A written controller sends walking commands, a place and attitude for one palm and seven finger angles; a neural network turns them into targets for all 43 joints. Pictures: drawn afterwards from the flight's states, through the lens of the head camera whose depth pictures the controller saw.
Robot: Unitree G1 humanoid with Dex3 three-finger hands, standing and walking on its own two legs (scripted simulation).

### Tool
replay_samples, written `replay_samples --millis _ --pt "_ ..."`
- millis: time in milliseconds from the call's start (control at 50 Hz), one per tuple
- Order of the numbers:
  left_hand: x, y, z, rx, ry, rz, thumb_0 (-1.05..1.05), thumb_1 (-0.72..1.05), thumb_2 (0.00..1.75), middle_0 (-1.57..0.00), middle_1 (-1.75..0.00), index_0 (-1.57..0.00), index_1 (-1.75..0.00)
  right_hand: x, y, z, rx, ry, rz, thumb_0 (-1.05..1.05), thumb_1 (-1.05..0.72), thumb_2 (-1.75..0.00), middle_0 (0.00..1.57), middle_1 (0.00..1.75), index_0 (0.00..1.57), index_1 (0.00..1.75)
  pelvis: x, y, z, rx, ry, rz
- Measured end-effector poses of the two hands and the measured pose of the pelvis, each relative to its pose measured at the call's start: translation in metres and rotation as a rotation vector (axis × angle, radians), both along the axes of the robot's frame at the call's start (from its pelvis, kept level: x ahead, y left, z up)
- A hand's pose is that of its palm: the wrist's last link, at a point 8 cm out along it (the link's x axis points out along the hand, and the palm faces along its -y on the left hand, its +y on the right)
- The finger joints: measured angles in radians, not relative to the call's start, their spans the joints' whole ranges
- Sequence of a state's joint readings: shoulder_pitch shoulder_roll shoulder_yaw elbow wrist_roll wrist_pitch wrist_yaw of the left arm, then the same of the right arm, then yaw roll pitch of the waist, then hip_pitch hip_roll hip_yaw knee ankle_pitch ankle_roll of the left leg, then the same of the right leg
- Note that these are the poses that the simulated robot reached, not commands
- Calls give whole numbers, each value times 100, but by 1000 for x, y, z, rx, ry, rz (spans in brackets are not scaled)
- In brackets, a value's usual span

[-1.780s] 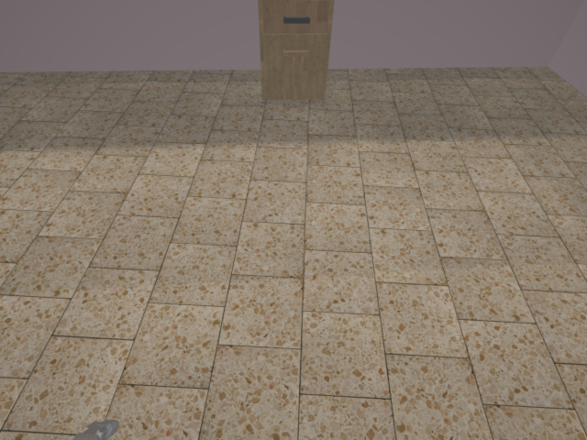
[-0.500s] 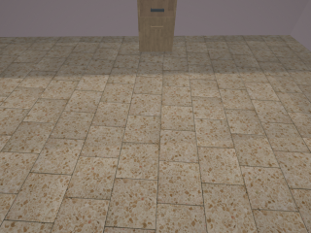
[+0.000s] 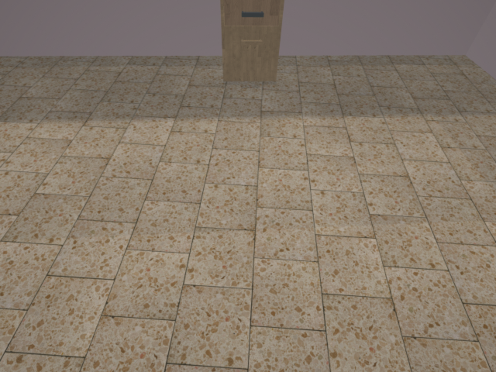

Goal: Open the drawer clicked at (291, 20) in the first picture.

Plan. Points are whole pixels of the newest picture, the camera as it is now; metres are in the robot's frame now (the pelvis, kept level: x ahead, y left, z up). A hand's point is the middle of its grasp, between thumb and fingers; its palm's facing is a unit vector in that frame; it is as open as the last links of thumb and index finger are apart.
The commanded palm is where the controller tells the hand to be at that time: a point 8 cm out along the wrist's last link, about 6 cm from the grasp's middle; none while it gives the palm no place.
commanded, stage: walk to a spot facing it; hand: left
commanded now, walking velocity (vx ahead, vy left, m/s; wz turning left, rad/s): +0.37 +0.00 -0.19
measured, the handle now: (252, 13) +2.33 +0.10 -0.26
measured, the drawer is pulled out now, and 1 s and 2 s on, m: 0.00 0.00 0.00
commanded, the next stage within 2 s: none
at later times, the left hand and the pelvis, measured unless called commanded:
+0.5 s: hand out of the picture +0.09 +0.20 -0.20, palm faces -0.05 -0.99 -0.13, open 7.4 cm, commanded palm none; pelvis +0.14 +0.03 -0.02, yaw -3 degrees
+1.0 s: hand (197, 253) +0.41 +0.15 -0.19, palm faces -0.11 -0.98 -0.16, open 7.3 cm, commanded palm none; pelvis +0.37 -0.02 -0.01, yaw -8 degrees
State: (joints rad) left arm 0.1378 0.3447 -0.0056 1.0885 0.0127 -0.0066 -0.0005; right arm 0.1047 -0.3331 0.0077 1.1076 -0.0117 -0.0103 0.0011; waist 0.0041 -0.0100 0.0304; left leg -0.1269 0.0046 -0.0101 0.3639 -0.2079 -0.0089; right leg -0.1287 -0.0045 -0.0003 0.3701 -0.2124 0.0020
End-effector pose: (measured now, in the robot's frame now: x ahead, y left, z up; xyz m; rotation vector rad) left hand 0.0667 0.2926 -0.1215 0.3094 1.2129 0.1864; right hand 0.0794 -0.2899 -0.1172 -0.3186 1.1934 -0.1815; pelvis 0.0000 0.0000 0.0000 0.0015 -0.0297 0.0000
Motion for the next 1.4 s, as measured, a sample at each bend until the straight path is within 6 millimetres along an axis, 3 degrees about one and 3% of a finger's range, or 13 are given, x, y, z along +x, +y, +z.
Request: replay_samples --millis 280,420,520,620,700,760,800,940,1000,1100,1220,1300,1400 --pt "-34 -44 -41 -145 192 73 0 91 90 -20 -30 -20 -30 -34 47 -36 100 176 -89 0 -90 -89 20 30 20 30 56 6 -18 -27 34 -25" --pt "-30 -45 -52 -197 356 95 1 91 90 -20 -30 -20 -30 -16 81 -34 93 186 -165 1 -90 -89 20 30 20 30 106 26 -23 -22 44 -60" --pt "51 -37 -52 -191 295 38 1 91 90 -20 -30 -20 -30 -35 109 -25 117 283 -253 0 -90 -89 20 30 20 30 145 27 -18 -39 28 -65" --pt "176 -47 -54 -198 114 -30 1 91 90 -20 -30 -19 -30 -47 132 -21 172 457 -322 0 -90 -89 20 30 20 30 189 19 -22 -35 26 -90" --pt "272 -67 -56 -189 -22 -102 1 91 90 -20 -30 -19 -30 -30 133 -29 210 543 -378 0 -90 -89 21 30 20 30 233 6 -35 -26 10 -119" --pt "317 -78 -60 -170 -90 -112 0 91 90 -20 -30 -19 -30 7 117 -45 219 535 -396 1 -90 -89 21 30 21 30 268 -6 -46 -14 -6 -130" --pt "331 -82 -57 -167 -87 -102 0 91 90 -20 -30 -20 -30 50 101 -51 208 460 -389 1 -90 -89 21 30 20 30 285 -11 -43 -23 -19 -126" --pt "344 -91 -42 -158 37 -89 0 92 90 -20 -30 -20 -30 235 54 -39 164 86 -289 0 -91 -89 20 30 20 30 343 -20 -18 -22 0 -135" --pt "347 -92 -37 -171 85 -68 0 92 90 -20 -30 -20 -30 293 39 -29 135 12 -260 1 -94 -89 20 30 20 30 370 -17 -12 -25 15 -138" --pt "355 -91 -35 -195 161 -13 1 91 90 -20 -30 -20 -30 372 38 -20 131 -29 -197 1 -94 -89 20 30 20 30 419 -11 -8 -28 37 -140" --pt "367 -75 -44 -211 285 67 0 91 90 -20 -30 -20 -30 468 64 -25 140 -41 -115 1 -92 -89 20 30 20 30 485 6 -17 -40 49 -136" --pt "395 -57 -49 -205 363 60 1 91 90 -20 -30 -20 -30 512 84 -27 143 -96 -125 0 -91 -89 20 30 20 30 525 20 -22 -22 30 -163" --pt "484 -39 -41 -180 293 -25 1 91 90 -20 -30 -20 -30 520 80 -11 95 -130 -263 -4 -96 -89 21 30 21 30 567 27 -9 -20 11 -197"
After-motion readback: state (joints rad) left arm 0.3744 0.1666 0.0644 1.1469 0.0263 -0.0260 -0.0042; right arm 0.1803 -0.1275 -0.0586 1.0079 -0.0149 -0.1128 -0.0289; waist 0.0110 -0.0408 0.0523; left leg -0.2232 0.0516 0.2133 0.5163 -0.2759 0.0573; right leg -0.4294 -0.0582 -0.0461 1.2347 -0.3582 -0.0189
